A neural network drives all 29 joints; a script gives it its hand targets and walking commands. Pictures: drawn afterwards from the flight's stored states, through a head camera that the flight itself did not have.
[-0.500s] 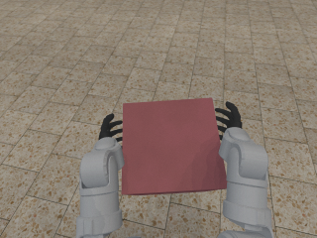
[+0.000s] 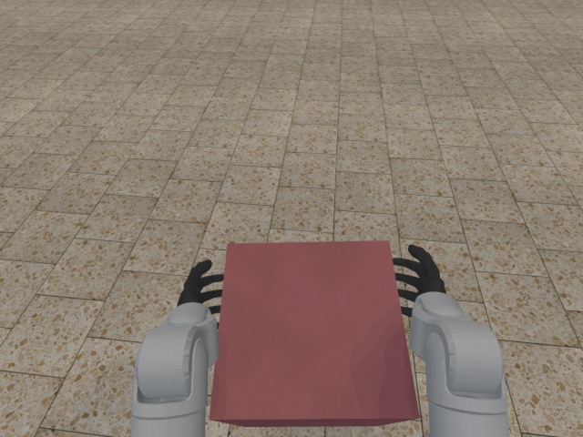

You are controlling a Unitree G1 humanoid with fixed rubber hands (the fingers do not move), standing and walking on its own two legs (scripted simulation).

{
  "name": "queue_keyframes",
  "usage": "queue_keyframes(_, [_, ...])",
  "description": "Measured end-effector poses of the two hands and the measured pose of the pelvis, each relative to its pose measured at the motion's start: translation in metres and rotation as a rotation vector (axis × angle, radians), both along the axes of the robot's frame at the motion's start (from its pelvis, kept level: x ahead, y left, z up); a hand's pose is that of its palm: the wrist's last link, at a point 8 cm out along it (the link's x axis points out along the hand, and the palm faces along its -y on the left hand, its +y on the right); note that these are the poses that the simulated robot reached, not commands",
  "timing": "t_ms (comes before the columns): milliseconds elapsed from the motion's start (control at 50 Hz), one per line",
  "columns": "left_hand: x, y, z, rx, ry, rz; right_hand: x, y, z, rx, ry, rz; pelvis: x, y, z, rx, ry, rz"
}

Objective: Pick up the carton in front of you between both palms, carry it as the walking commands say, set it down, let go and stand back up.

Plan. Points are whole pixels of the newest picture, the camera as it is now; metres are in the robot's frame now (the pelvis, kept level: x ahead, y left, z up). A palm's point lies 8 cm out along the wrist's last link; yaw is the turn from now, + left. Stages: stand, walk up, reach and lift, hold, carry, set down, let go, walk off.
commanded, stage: carry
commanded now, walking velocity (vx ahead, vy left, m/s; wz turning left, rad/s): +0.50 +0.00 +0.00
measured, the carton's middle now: (309, 343) +0.29 +0.00 -0.03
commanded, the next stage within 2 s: none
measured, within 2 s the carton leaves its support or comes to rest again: neither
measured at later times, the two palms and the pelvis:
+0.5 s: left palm (222, 157) +0.58 +0.14 +0.09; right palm (381, 143) +0.61 -0.14 +0.09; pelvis +0.33 -0.01 -0.01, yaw +3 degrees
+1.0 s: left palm (238, 73) +0.91 +0.14 +0.08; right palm (355, 68) +0.92 -0.14 +0.09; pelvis +0.65 +0.00 -0.02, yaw +1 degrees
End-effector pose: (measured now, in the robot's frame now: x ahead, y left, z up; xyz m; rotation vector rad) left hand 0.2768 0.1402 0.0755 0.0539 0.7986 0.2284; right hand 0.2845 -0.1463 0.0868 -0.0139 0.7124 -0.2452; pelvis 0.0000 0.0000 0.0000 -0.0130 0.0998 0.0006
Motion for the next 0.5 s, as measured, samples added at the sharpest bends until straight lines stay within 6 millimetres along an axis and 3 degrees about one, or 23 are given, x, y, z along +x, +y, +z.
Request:
queue_keyframes(120, [0.073,-0.015,0.011,0.003,-0.085,0.008,0.073,-0.015,0.008,0.003,-0.082,0.021,0.083,-0.017,-0.009,0.005,-0.015,0.005])
queue_keyframes(220, [0.134,-0.029,0.007,0.03,-0.091,0.005,0.14,-0.029,0.0,0.017,-0.089,0.019,0.15,-0.032,-0.02,-0.008,-0.031,0.043])
queue_keyframes(360, [0.201,-0.018,0.009,0.024,-0.016,0.066,0.225,-0.016,0.002,0.01,-0.014,0.088,0.231,-0.035,-0.002,0.028,-0.021,0.051])
queue_keyframes(500, [0.3,0.0,0.012,0.018,-0.08,0.049,0.321,0.001,0.005,0.015,-0.078,0.068,0.329,-0.014,-0.011,0.022,-0.036,0.05])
